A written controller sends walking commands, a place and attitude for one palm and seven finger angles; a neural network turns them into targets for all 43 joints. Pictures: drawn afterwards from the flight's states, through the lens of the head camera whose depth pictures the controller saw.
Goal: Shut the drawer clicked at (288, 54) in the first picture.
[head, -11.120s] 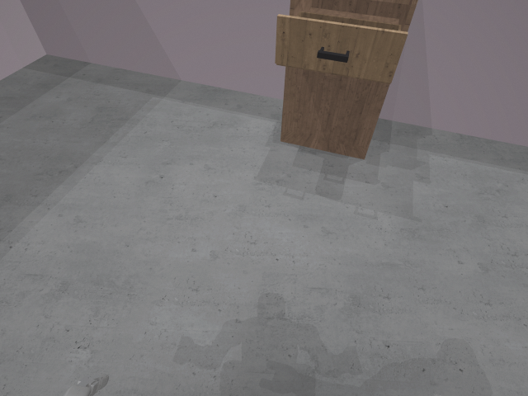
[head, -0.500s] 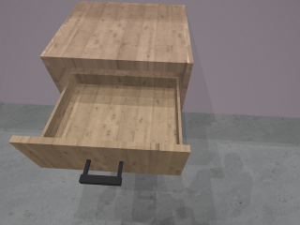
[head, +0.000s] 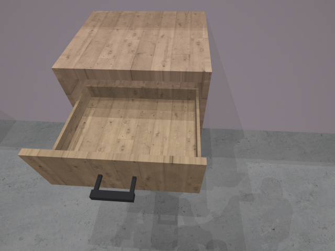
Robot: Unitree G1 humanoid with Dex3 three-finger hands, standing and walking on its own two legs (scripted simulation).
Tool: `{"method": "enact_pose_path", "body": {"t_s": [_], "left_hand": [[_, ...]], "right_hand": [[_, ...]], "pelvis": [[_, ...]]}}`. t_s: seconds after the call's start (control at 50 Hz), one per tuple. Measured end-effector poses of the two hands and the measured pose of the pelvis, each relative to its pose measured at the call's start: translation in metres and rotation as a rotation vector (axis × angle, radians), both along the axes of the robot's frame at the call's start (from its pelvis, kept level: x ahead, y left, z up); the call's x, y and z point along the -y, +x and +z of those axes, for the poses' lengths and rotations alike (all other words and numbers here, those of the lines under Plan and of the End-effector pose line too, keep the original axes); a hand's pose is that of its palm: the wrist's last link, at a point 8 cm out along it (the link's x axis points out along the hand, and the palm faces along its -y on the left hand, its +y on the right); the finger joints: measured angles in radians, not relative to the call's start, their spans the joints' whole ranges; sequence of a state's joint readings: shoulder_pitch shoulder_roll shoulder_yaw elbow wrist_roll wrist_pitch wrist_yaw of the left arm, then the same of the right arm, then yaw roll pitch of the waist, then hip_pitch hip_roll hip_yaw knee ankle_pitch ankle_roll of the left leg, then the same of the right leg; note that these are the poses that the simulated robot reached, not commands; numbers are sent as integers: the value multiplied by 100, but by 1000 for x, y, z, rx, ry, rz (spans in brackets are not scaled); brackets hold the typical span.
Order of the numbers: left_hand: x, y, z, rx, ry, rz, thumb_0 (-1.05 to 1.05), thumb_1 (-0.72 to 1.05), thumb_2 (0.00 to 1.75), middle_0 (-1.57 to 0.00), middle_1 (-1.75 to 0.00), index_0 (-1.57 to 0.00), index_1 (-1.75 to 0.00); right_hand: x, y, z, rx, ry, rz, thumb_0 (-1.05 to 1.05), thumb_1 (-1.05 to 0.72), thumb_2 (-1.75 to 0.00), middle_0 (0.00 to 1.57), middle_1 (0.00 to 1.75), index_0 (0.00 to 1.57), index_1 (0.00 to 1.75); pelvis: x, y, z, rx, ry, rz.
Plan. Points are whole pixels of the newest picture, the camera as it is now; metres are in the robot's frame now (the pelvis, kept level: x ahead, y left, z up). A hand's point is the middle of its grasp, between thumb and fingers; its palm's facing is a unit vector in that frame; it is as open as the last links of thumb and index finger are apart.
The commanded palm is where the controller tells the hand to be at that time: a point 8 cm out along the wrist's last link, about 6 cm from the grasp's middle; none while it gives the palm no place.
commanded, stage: look again from close up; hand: left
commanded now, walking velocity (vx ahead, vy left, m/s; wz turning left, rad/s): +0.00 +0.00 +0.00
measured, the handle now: (114, 187) +0.28 +0.16 -0.05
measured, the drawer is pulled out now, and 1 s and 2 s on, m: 0.30 0.28 0.28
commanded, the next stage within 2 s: raise the hand and make a fist in 0.32 s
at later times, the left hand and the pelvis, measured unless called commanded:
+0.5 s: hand out of the picture +0.05 +0.15 -0.13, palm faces +0.17 -0.96 -0.22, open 7.3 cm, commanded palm +0.07 +0.20 -0.06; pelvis -0.03 -0.03 +0.00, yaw +0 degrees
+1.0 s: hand out of the picture +0.10 +0.14 -0.03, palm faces -0.05 -1.00 -0.01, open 5.1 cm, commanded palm +0.08 +0.20 -0.02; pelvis -0.10 -0.04 -0.08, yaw +4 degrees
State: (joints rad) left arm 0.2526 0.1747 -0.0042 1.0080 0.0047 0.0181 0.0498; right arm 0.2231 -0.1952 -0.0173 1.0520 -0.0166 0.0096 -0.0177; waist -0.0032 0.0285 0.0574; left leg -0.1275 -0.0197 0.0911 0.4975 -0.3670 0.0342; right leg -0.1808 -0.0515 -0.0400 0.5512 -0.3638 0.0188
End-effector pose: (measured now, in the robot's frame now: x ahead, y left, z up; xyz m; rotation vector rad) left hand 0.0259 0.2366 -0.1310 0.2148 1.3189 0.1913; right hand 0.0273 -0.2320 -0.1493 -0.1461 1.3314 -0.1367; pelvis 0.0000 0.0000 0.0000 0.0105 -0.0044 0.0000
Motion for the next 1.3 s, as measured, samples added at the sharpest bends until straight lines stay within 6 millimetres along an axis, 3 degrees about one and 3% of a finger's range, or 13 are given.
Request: {"method": "enact_pose_path", "body": {"t_s": [0.24, 0.44, 0.46, 0.58, 0.62, 0.68, 0.76, 0.82, 0.88, 0.96, 1.08, 1.2, 1.3], "left_hand": [[19, -30, 4, -38, -4, 8, 0, 91, 90, -20, -30, -21, -30], [37, -41, 4, -40, -8, 9, 0, 91, 90, -20, -30, -21, -30], [37, -33, 8, 20, -22, 56, 0, 91, 90, -20, -30, -21, -30], [40, 75, 101, 776, -16, 68, 1, 91, 89, -24, -34, -24, -34], [39, 95, 119, 922, -29, 32, 1, 91, 89, -26, -37, -26, -37], [36, 85, 110, 1025, -92, -1, 0, 91, 89, -31, -41, -29, -41], [40, 47, 100, 1154, -151, -71, 0, 91, 90, -38, -49, -36, -49], [40, 27, 104, 1278, -135, -140, 1, 91, 90, -43, -55, -43, -55], [37, 25, 109, 1383, -125, -186, 1, 90, 90, -49, -61, -49, -62], [37, 43, 106, 1377, -194, -220, 1, 90, 90, -57, -70, -57, -71], [44, 75, 114, 1236, -265, -268, 1, 90, 90, -69, -83, -69, -83], [33, 80, 134, 1240, -202, -182, 2, 90, 90, -81, -96, -81, -96], [31, 68, 128, 1189, -197, -176, 1, 90, 90, -91, -107, -91, -107]], "right_hand": [[10, -38, -3, -64, 30, -11, 0, -91, -90, 20, 30, 20, 30], [13, -57, -5, -97, 58, -16, 0, -91, -90, 20, 30, 20, 30], [15, -54, -3, -64, 50, -20, 0, -91, -90, 20, 30, 20, 30], [46, 1, 21, 337, -64, 18, 1, -92, -90, 20, 30, 20, 30], [57, 27, 32, 473, -91, 27, 1, -92, -90, 20, 30, 20, 30], [70, 62, 54, 655, -122, 55, 1, -91, -90, 20, 30, 20, 30], [76, 98, 76, 823, -160, 167, 1, -91, -90, 20, 30, 20, 30], [69, 117, 77, 902, -166, 244, 1, -91, -90, 20, 30, 20, 30], [54, 126, 65, 939, -136, 279, 1, -91, -90, 20, 30, 20, 30], [26, 116, 43, 910, -60, 270, 1, -91, -90, 20, 30, 20, 30], [-3, 72, 20, 775, 21, 186, 1, -90, -90, 20, 30, 20, 30], [-4, 40, 12, 653, 12, 109, 1, -90, -90, 21, 30, 21, 30], [7, 45, 16, 632, -41, 119, 1, -90, -90, 21, 30, 20, 30]], "pelvis": [[17, -13, 3, 11, 8, 0], [29, -22, 4, 4, 5, 5], [31, -24, 4, -1, 3, 5], [33, -38, -1, -23, 3, 36], [35, -46, -5, -47, 5, 35], [41, -58, -17, -97, 14, 18], [46, -72, -37, -140, 10, 25], [46, -82, -54, -162, -6, 45], [46, -92, -70, -171, -22, 62], [44, -100, -79, -171, -35, 71], [33, -95, -69, -169, -43, 62], [21, -81, -57, -177, -35, 45], [12, -73, -57, -186, -37, 44]]}}
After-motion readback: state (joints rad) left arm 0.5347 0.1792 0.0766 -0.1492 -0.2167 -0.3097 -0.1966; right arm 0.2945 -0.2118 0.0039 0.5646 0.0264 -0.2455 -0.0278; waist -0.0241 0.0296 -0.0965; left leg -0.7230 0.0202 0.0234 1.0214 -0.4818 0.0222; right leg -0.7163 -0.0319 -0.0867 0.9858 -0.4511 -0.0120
